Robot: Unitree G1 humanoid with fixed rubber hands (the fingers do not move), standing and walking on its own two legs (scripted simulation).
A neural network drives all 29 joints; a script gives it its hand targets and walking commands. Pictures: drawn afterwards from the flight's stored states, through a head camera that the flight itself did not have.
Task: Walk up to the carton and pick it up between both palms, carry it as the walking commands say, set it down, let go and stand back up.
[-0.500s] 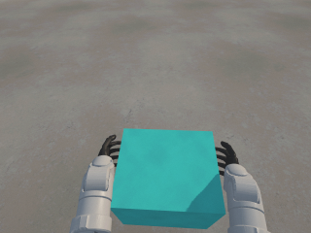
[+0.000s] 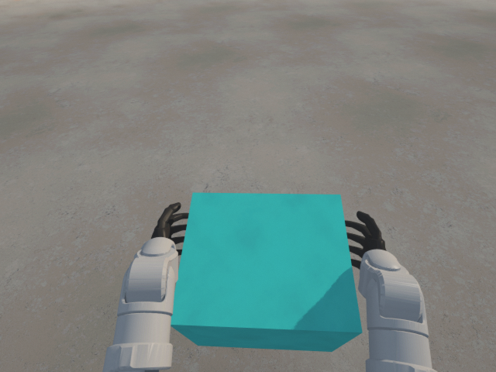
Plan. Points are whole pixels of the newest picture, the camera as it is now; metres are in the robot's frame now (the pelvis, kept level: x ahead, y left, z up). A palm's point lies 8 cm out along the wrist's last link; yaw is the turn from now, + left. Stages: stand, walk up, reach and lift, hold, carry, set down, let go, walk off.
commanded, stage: carry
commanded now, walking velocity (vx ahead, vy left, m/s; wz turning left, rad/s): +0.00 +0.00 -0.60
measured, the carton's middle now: (264, 274) +0.29 +0.00 +0.01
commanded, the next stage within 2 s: none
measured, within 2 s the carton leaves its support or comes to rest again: neither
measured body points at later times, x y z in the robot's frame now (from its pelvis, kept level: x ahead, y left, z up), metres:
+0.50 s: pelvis -0.06 +0.00 -0.01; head -0.06 -0.01 +0.44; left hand +0.31 +0.10 +0.11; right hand +0.24 -0.23 +0.09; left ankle -0.02 +0.11 -0.72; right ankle +0.02 -0.13 -0.72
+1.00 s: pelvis -0.13 +0.02 -0.01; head -0.05 +0.00 +0.43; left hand +0.28 +0.00 +0.07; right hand +0.11 -0.29 +0.07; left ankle -0.07 +0.12 -0.72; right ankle -0.07 -0.11 -0.72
